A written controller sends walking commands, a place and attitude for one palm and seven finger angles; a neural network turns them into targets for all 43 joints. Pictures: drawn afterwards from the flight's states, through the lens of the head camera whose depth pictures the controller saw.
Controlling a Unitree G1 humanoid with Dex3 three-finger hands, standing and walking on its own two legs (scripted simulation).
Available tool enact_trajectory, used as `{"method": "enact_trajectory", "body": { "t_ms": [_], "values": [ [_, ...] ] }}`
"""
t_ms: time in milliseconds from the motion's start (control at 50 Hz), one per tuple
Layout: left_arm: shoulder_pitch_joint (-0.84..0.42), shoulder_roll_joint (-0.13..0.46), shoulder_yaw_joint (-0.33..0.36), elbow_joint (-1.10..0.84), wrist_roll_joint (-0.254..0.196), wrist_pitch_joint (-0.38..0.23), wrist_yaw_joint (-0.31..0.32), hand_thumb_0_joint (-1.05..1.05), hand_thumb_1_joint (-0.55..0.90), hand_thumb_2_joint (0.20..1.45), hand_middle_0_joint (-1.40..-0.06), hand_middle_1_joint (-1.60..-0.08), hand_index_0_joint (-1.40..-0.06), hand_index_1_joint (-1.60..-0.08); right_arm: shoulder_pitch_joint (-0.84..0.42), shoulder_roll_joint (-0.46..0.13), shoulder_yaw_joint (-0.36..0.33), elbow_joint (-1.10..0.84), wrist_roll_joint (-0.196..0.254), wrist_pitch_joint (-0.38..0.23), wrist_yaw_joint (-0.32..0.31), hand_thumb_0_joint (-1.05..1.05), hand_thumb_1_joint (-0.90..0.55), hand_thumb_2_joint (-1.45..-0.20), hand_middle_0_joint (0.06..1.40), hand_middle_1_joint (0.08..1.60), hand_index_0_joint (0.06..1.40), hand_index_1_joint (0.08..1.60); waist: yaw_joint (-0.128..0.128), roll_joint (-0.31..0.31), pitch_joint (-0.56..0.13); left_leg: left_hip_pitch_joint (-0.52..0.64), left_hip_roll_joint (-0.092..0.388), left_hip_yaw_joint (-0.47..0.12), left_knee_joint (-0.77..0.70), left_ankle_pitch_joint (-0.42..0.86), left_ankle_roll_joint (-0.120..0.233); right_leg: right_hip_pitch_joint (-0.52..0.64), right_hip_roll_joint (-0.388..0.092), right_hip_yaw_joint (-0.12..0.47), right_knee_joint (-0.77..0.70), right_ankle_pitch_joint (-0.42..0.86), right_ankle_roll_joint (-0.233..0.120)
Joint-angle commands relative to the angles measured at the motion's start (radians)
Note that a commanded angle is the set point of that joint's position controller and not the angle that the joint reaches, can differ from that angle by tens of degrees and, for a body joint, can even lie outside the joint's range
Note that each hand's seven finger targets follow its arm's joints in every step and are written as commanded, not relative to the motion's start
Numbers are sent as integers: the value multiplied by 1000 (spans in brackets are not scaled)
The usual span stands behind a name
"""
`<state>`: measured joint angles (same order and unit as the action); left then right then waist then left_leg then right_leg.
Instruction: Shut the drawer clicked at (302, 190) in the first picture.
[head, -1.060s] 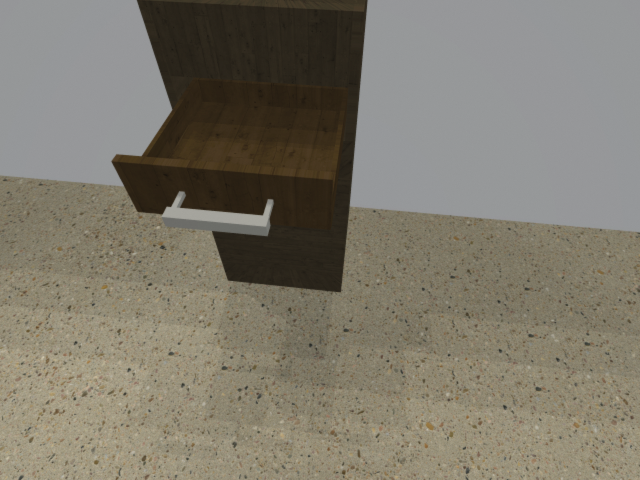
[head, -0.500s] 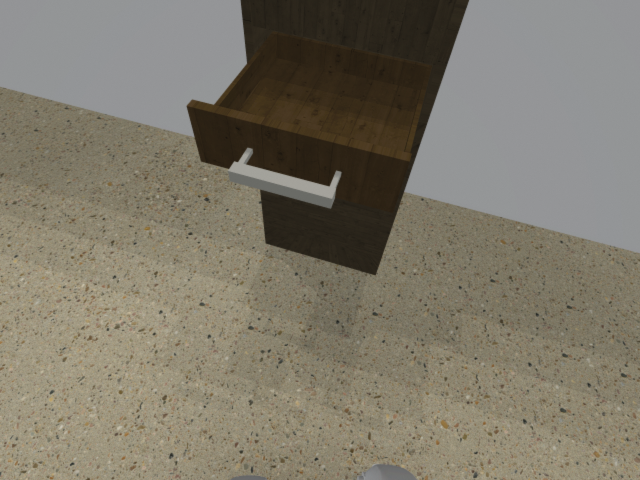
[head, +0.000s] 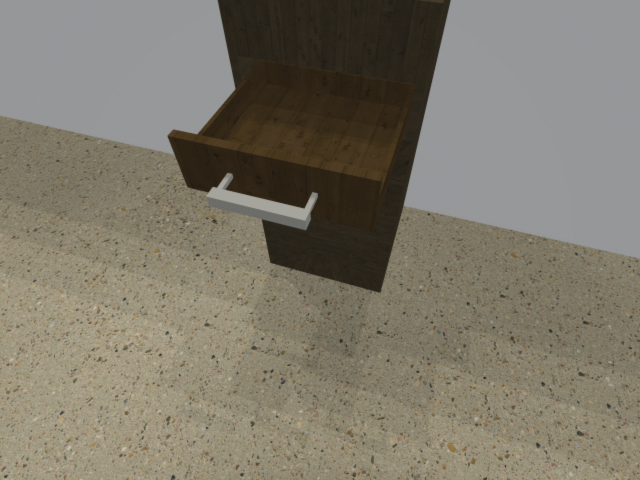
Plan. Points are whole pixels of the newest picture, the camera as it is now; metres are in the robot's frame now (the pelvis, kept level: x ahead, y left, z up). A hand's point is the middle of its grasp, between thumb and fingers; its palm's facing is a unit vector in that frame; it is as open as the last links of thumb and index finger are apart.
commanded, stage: stand and wait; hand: left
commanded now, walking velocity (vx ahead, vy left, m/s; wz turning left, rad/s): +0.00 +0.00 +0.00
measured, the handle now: (263, 198) +0.55 +0.13 -0.02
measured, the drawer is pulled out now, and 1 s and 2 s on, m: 0.29 0.29 0.29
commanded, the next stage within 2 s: turn or walk to find it in 0.06 s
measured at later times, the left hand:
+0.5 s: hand out of the picture +0.02 +0.20 -0.19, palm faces +0.15 -0.97 -0.20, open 7.4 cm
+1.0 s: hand out of the picture -0.01 +0.19 -0.17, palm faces +0.10 -0.98 -0.19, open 7.4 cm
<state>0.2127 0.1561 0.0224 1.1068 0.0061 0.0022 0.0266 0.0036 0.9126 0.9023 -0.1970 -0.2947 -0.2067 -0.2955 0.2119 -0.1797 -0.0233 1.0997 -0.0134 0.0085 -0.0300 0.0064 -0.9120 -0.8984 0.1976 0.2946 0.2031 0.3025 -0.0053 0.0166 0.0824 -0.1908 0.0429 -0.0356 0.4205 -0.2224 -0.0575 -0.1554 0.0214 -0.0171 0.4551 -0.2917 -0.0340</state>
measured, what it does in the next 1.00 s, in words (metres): stands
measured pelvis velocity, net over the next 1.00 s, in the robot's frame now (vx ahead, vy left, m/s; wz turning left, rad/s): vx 0.00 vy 0.01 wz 0.07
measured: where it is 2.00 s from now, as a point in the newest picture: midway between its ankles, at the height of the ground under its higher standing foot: outside the picture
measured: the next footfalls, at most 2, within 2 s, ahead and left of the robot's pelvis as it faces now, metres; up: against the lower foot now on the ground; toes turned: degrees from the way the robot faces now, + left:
none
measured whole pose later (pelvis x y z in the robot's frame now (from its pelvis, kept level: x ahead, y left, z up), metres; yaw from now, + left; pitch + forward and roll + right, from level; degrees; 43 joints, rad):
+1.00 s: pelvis +0.00 +0.01 +0.00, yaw +4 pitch -1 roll +0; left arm 0.24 0.17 0.02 1.13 0.01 0.00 0.02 0.00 0.90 0.90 -0.19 -0.29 -0.20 -0.30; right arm 0.24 -0.16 -0.01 1.13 -0.01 0.00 -0.03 0.01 -0.92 -0.90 0.20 0.29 0.20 0.30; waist 0.00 -0.01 0.08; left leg -0.17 0.02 0.00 0.38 -0.18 -0.02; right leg -0.09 -0.01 -0.08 0.37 -0.25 -0.01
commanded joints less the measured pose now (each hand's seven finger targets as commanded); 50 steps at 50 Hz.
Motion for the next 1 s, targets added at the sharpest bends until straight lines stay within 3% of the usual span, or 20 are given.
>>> {"method": "enact_trajectory", "body": {
  "t_ms": [0,100,120,200,220,300,320,340,360,380,400,420,440,500,560,620,700,980],
  "values": [
    [46,142,33,-30,3,-16,11,0,900,900,-200,-300,-200,-300,67,-74,-16,-10,0,-8,-12,0,-900,-900,200,300,200,300,-6,-11,-64,70,46,-4,-26,223,45,-1,-117,83,-110,311,-5],
    [54,144,41,-34,1,-14,14,0,900,900,-200,-300,-200,-300,73,-71,-19,-10,0,-3,-15,0,-900,-900,200,300,200,300,-2,-11,-63,47,43,-2,-4,244,41,31,-127,66,-88,368,-7],
    [61,146,43,-41,2,-13,15,0,900,900,-200,-300,-200,-300,76,-67,-22,-16,1,-2,-16,0,-900,-900,200,300,200,300,0,-39,-63,44,44,-4,2,251,42,34,-123,58,-79,373,-7],
    [69,172,63,-62,4,-3,16,0,900,900,-200,-300,-200,-300,71,-68,-30,-32,1,7,-13,0,-900,-900,200,300,200,300,11,-66,-58,-37,19,7,80,214,37,64,-171,66,-60,396,-30],
    [78,177,63,-70,5,-1,17,0,900,900,-200,-300,-200,-300,63,-60,-33,-39,3,9,-12,0,-900,-900,200,300,200,300,16,-110,-59,-48,9,11,108,178,36,61,-183,73,-69,397,-42],
    [43,175,66,-91,13,2,16,0,900,900,-200,-300,-200,-300,54,-47,-39,-51,1,16,-6,0,-900,-900,200,300,200,300,7,-144,-17,-96,-2,23,222,-106,31,14,-268,113,-93,394,-114],
    [35,166,63,-90,15,1,16,0,900,900,-200,-300,-200,-300,61,-40,-37,-47,1,13,-5,0,-900,-900,200,300,200,300,1,-109,-15,-59,10,24,169,-48,34,-9,-258,93,-74,386,-107],
    [19,158,61,-94,13,1,16,0,900,900,-200,-300,-200,-300,99,-42,-36,-36,0,8,-2,0,-900,-900,200,300,200,300,-18,-58,-20,-8,34,5,88,123,44,-37,-224,49,-32,342,-74],
    [34,130,56,-97,9,3,15,0,900,900,-200,-300,-200,-300,119,-60,-33,-27,-5,-1,-1,0,-900,-900,200,300,200,300,-12,26,-29,27,84,-73,29,314,71,-57,-144,-3,29,268,-25],
    [45,103,48,-99,5,5,17,0,900,900,-200,-300,-200,-300,120,-96,-35,-25,-9,-4,-9,0,-900,-900,200,300,200,300,-3,102,-34,18,152,-141,-1,404,114,-54,-95,-43,45,130,11],
    [43,96,45,-90,4,7,17,0,900,900,-200,-300,-200,-300,107,-102,-35,-19,-8,-5,-15,0,-900,-900,200,300,200,300,1,162,-38,2,169,-178,-31,429,140,-33,-75,-50,45,37,26],
    [54,97,43,-75,4,8,17,0,900,900,-200,-300,-200,-300,84,-97,-31,-21,-3,-7,-18,0,-900,-900,200,300,200,300,14,188,-34,-1,165,-168,-51,407,145,-17,-78,-43,35,-3,29],
    [64,103,42,-66,4,8,14,0,900,900,-200,-300,-200,-300,72,-94,-30,-29,-2,-7,-19,0,-900,-900,200,300,200,300,15,159,-32,-21,150,-164,-56,347,139,0,-81,-34,8,7,28],
    [74,113,38,-45,8,1,8,0,900,900,-200,-300,-200,-300,54,-74,-24,-39,1,-9,-15,0,-900,-900,200,300,200,300,11,63,-36,-21,73,-78,-36,204,85,24,-121,4,-78,134,11],
    [67,120,34,-37,7,-7,7,0,900,900,-200,-300,-200,-300,75,-68,-24,-31,3,-10,-15,0,-900,-900,200,300,200,300,-3,-1,-87,50,56,-40,-22,236,68,26,-139,6,-92,215,4],
    [72,124,31,-30,9,-12,7,0,900,900,-200,-300,-200,-300,66,-76,-22,-30,5,-11,-14,0,-900,-900,200,300,200,300,-3,-26,-72,74,57,-31,-34,240,67,6,-137,6,-115,218,7],
    [72,119,24,-16,7,-9,7,0,900,900,-200,-300,-200,-300,60,-79,-15,-21,3,-8,-12,0,-900,-900,200,300,200,300,-4,-27,-4,41,54,-28,-65,177,63,-9,-133,10,-151,144,11],
    [81,128,21,-2,5,-14,6,0,900,900,-200,-300,-200,-300,81,-83,-8,6,1,-16,-12,0,-900,-900,200,300,200,300,2,-1,-13,42,54,-19,-92,177,60,20,-132,15,-172,145,7]
  ]
}}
